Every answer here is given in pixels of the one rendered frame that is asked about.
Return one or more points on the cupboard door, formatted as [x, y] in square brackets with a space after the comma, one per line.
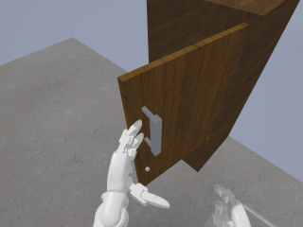
[184, 89]

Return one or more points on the robot right hand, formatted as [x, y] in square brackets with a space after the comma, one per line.
[232, 215]

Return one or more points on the handle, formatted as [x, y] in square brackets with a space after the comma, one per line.
[155, 131]

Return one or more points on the robot left hand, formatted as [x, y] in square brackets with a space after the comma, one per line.
[120, 167]

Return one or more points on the robot left forearm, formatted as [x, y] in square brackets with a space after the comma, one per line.
[112, 212]

